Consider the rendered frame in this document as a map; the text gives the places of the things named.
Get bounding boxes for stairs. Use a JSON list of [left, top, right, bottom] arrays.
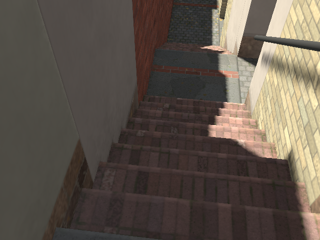
[[70, 95, 320, 240], [157, 42, 234, 55]]

